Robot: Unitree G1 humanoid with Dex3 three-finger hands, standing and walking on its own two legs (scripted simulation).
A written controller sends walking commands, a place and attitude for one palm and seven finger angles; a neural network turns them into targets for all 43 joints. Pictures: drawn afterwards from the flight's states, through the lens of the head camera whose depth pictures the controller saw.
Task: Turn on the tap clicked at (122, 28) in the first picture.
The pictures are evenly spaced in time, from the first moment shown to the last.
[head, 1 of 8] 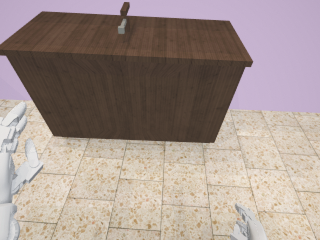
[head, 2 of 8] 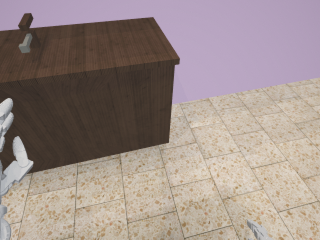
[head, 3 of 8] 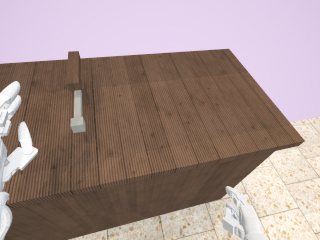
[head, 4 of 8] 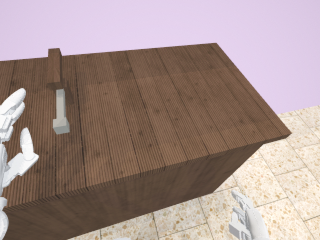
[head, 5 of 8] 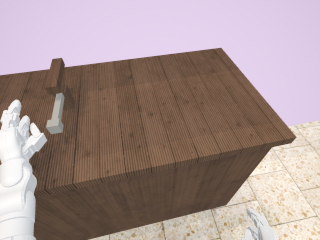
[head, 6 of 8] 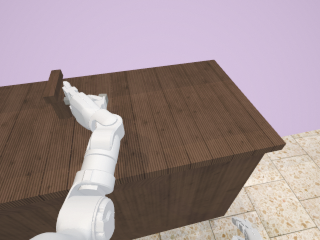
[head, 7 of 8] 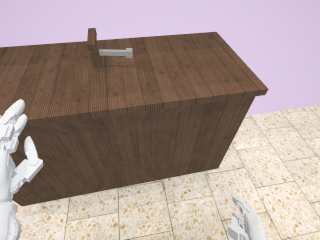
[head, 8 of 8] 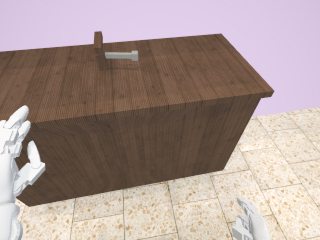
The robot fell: no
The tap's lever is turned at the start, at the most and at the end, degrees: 0 78 78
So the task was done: yes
